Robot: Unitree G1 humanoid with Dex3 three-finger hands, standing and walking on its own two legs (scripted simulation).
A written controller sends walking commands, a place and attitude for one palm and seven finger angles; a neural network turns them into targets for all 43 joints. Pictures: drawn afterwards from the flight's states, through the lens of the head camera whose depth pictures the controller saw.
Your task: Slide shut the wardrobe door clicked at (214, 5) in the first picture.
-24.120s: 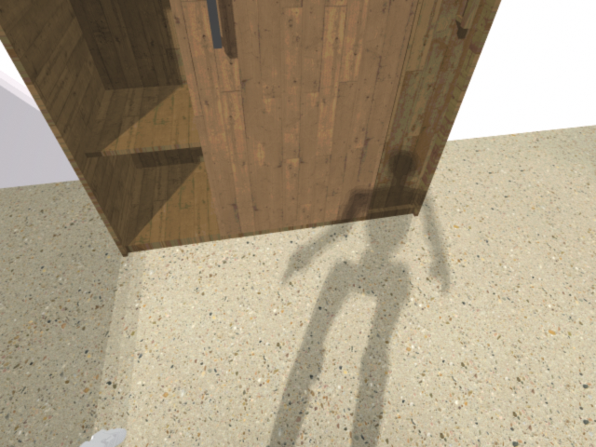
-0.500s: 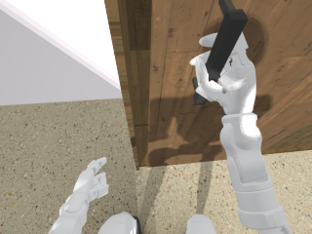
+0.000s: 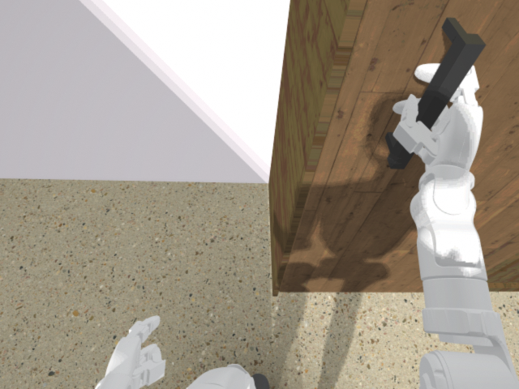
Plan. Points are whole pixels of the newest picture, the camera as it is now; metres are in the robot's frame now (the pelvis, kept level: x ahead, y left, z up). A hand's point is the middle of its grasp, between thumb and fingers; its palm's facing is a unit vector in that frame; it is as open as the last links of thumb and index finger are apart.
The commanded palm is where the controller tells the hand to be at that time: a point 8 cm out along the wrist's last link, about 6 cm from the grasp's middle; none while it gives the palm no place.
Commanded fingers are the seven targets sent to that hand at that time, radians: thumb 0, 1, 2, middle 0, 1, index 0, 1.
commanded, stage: step sideways, sliding the door along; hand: right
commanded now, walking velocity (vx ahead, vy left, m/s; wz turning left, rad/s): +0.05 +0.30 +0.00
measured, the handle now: (420, 103) +0.45 -0.21 +0.20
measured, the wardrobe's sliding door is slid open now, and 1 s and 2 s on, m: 0.00 0.00 0.00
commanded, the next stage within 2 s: stop walking and hold the door there in 0.06 s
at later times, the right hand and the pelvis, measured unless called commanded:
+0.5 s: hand (407, 124) +0.41 -0.18 +0.19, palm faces +0.54 +0.81 -0.25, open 6.4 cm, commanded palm +0.37 -0.22 +0.18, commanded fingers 0.00 -0.90 -0.90 0.45 1.40 0.45 1.40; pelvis +0.02 +0.14 +0.01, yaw +3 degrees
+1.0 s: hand (406, 125) +0.41 -0.18 +0.19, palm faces +0.53 +0.81 -0.25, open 6.4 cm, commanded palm +0.37 -0.21 +0.18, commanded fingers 0.00 -0.90 -0.90 0.45 1.40 0.45 1.40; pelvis +0.02 +0.13 +0.01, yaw +6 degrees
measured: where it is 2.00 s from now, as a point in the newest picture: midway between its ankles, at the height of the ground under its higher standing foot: outside the picture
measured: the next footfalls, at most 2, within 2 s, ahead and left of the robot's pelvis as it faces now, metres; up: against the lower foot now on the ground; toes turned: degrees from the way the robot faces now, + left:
left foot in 0.24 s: +0.07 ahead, +0.29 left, +0.00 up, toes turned +6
right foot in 0.40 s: +0.09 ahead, +0.01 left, +0.00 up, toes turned -1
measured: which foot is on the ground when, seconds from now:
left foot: up 0.00-0.22, down 0.24-1.00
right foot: down 0.00-0.24, up 0.26-0.38, down 0.40-1.00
